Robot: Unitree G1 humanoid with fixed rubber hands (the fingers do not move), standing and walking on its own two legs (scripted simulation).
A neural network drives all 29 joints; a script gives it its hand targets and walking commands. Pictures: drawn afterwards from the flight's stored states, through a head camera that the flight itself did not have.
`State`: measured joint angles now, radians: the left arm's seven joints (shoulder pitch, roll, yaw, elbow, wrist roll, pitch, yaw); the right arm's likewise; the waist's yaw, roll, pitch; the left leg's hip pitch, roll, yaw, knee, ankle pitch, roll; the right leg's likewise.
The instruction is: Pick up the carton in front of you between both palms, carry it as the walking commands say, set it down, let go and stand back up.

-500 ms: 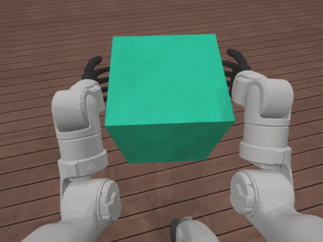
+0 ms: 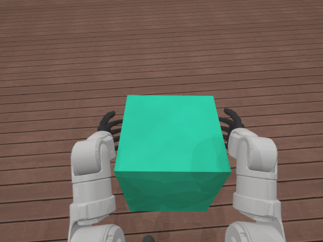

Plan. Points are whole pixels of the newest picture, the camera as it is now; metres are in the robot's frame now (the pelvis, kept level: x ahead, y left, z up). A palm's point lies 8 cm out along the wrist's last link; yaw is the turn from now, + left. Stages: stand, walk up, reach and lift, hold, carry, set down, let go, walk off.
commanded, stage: carry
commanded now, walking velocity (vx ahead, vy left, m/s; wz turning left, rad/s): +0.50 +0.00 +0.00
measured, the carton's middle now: (169, 157) +0.32 +0.00 +0.01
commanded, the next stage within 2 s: none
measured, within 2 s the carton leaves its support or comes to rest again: neither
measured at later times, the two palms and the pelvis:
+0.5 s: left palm (132, 74) +0.57 +0.11 +0.09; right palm (228, 72) +0.57 -0.19 +0.09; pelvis +0.31 -0.03 -0.01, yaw +1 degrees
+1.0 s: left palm (130, 31) +0.87 +0.15 +0.07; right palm (203, 29) +0.86 -0.15 +0.08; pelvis +0.61 +0.01 +0.00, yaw -2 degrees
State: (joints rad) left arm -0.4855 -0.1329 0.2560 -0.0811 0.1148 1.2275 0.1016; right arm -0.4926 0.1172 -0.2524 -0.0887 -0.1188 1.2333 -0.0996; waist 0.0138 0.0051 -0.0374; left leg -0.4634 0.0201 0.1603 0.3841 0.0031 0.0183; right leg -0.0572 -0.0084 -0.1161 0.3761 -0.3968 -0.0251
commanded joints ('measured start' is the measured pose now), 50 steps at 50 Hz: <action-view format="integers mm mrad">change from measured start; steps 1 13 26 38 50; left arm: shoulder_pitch -507 -142 -186 -127 -184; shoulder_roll -988 -934 -914 -866 -939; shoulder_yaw -759 -871 -831 -856 -881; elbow -201 -394 -242 -348 -313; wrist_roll -384 -388 -405 -421 -419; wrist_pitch -18 -35 8 -6 -16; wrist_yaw -240 -239 -273 -273 -277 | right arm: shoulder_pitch -483 -119 -192 -102 -141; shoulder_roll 1064 956 920 905 992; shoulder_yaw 781 863 844 859 859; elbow -163 -363 -226 -313 -279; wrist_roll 398 439 419 398 424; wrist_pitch -29 -33 15 -9 -33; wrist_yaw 211 272 277 246 276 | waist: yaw -32 -34 3 8 -27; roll -25 173 -66 -141 51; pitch -575 -351 -293 -229 -348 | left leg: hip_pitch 682 541 -251 -79 538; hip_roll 183 235 116 59 338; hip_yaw -184 -115 -162 19 -316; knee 26 -135 835 149 -148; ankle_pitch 175 156 -413 -59 -64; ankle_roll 72 103 -6 -30 109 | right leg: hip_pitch -141 -466 94 82 -620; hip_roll -109 -41 -379 -246 -140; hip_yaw -18 -26 411 7 111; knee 444 238 -152 -198 751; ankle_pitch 519 195 193 357 66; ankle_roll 19 50 -154 -80 20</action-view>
